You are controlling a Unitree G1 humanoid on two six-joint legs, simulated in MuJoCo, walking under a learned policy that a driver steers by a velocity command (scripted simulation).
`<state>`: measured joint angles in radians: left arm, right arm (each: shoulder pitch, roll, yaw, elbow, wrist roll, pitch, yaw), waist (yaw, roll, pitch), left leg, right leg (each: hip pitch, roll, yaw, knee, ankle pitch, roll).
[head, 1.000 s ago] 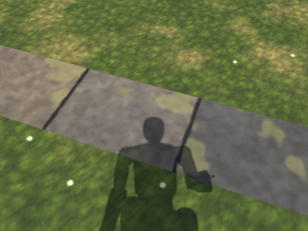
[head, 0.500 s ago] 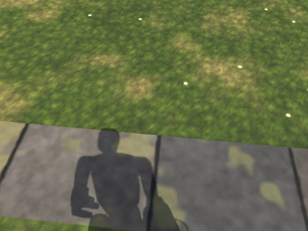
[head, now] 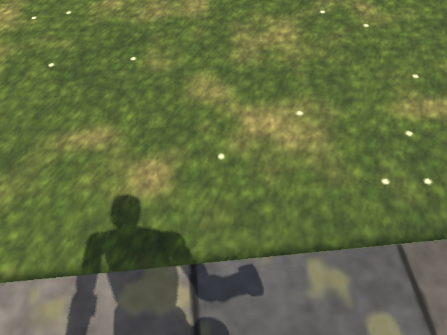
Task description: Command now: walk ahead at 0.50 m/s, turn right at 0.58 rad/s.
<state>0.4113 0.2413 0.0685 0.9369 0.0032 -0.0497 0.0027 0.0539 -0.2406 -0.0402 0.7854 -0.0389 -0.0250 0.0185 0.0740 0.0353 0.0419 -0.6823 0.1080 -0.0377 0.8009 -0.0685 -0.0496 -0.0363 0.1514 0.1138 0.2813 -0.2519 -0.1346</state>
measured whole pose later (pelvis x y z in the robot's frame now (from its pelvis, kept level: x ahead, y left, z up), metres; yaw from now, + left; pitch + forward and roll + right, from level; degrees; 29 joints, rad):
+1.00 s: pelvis +0.49 -0.05 +0.00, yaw -10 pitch +0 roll -1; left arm 0.41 0.24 0.04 0.93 0.01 -0.08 0.00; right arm 0.19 -0.27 -0.04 0.82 -0.04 -0.01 0.03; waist 0.03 0.05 0.02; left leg -0.58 0.08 0.00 0.85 -0.07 0.03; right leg -0.05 0.09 -0.07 0.25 -0.20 -0.09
